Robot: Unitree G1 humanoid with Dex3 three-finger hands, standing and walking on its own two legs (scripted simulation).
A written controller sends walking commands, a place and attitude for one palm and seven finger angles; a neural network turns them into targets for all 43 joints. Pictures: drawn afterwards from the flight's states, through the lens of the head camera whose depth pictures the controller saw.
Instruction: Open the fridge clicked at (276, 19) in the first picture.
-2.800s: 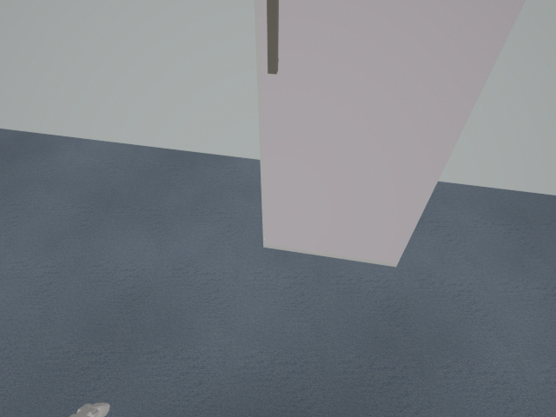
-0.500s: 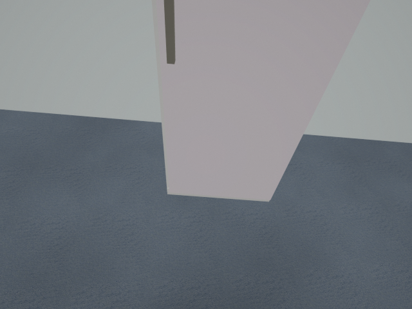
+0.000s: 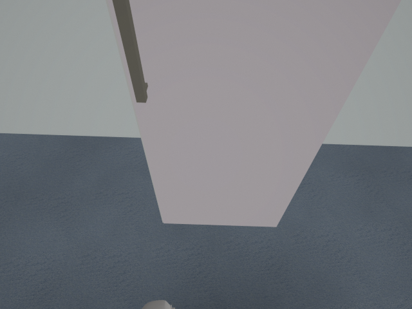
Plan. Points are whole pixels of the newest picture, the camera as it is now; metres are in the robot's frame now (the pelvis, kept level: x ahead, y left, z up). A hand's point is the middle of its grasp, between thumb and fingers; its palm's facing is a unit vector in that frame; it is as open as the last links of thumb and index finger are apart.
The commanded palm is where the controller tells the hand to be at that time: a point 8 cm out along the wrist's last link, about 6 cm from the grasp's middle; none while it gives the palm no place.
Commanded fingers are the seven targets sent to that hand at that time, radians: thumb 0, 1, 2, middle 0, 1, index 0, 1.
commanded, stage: come to a stop and stand still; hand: left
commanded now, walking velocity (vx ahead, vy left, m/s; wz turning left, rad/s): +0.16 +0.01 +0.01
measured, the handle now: (128, 19) +0.56 +0.16 +0.28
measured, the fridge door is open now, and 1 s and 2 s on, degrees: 0 0 0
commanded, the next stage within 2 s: look again from close up in 1.58 s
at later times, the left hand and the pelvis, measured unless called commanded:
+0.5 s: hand out of the picture +0.07 +0.20 -0.17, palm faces +0.03 -0.97 -0.25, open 7.4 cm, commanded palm none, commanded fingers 0.00 0.90 0.90 -0.20 -0.30 -0.20 -0.30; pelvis +0.05 +0.01 +0.00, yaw -3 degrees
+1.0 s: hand out of the picture +0.05 +0.20 -0.17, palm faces +0.00 -0.98 -0.21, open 7.4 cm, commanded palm none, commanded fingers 0.00 0.90 0.90 -0.20 -0.30 -0.20 -0.30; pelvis +0.03 +0.01 +0.01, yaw +0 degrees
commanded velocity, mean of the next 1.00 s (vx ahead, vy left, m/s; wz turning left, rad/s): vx -0.06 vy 0.02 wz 0.00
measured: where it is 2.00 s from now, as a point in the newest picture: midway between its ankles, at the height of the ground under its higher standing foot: outside the picture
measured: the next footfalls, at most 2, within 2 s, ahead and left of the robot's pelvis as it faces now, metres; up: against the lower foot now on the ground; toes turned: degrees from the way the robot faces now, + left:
left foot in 0.18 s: +0.17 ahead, +0.14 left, +0.00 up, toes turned +6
right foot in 0.52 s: +0.09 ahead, -0.13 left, +0.00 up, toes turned -6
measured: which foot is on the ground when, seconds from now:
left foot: up 0.00-0.16, down 0.18-0.52, up 0.54-0.78, down 0.80-1.00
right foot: down 0.00-0.24, up 0.26-0.50, down 0.52-1.00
